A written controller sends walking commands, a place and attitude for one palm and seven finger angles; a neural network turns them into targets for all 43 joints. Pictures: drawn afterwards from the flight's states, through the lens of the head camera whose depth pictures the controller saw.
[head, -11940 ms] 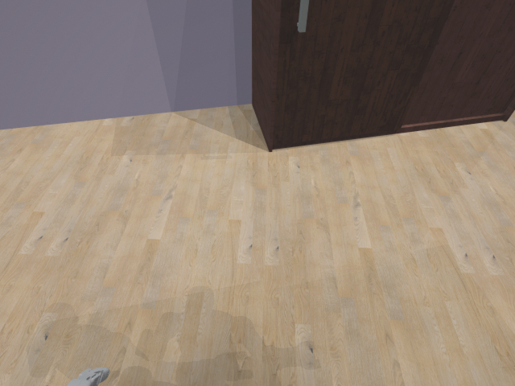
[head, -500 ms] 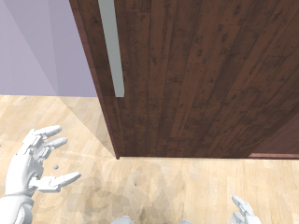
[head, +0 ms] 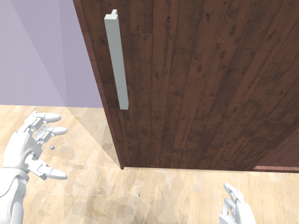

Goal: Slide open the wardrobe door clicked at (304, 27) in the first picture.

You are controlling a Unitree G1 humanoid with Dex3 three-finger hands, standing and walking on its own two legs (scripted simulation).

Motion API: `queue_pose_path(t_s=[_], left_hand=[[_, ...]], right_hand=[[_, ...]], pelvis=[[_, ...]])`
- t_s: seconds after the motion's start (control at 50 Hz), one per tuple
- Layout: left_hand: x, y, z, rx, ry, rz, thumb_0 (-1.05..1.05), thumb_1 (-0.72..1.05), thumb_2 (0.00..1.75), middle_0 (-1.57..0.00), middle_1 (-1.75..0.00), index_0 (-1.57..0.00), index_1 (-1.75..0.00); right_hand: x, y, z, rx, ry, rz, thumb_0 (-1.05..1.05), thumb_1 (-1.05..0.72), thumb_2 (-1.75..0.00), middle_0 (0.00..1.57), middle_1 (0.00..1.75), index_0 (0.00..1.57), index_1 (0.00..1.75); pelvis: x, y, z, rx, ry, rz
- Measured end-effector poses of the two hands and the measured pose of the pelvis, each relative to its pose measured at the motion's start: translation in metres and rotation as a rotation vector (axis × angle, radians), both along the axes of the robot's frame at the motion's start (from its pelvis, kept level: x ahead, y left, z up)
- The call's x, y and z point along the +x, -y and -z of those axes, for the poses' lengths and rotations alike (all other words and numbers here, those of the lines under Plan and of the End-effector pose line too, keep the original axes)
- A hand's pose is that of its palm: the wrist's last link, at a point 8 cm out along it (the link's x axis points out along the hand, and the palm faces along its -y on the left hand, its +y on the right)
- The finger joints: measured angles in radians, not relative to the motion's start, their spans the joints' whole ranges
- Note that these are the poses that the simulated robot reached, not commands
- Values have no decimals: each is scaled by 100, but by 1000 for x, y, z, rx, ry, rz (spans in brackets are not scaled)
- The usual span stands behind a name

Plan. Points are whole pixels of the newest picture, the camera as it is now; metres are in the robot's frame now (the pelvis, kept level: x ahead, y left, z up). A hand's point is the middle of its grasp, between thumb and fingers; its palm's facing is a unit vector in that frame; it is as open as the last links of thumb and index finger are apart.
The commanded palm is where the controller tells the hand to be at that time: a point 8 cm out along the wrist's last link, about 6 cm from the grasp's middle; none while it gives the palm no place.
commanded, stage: raise the hand with hooked fingers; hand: left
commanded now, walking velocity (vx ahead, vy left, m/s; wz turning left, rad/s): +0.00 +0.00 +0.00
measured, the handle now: (120, 67) +0.53 +0.15 +0.14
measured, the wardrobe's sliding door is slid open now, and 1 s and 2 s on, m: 0.00 0.00 0.00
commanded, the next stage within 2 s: move the hooked fingers beside the handle in 0.62 s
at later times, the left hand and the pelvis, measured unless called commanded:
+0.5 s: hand (53, 142) +0.27 +0.26 +0.10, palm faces +0.11 -0.99 -0.03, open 13.9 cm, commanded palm +0.23 +0.31 +0.11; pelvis -0.01 -0.01 +0.01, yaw -1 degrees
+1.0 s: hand (62, 130) +0.30 +0.25 +0.11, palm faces +0.06 -1.00 -0.01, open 13.9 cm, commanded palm +0.27 +0.30 +0.11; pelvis -0.01 -0.01 +0.01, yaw +0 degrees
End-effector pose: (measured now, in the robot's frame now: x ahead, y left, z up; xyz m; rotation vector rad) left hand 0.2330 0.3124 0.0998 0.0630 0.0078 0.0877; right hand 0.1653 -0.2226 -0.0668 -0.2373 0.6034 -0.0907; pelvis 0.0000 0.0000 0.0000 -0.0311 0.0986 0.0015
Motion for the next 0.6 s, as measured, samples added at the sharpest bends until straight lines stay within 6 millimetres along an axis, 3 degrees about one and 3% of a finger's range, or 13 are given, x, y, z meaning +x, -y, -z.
queue_pose_path(t_s=[0.14, 0.32, 0.48, 0.6], left_hand=[[14, -15, -19, -17, 37, -27, -1, -49, 31, -30, -120, -30, -120], [18, 1, -14, -38, -1, 27, -1, -49, 31, -30, -120, -30, -120], [9, 1, -6, -36, -1, -26, -1, -50, 31, -30, -120, -30, -120], [8, 5, -13, -20, 18, 3, -1, -50, 30, -30, -120, -30, -120]], right_hand=[[-14, 15, 2, -16, -42, 34, 1, -90, -89, 20, 30, 20, 30], [-27, 32, -3, -28, -35, 75, 1, -90, -89, 20, 30, 20, 30], [-29, 34, -5, -34, -37, 68, 1, -90, -89, 20, 30, 20, 30], [-26, 29, -5, -21, -22, 61, 1, -90, -89, 20, 30, 20, 30]], pelvis=[[-1, 5, -5, 3, 19, -2], [-4, 8, -8, 14, 25, 15], [-8, 12, -8, 13, 35, 12], [-9, 12, -9, 14, 42, 12]])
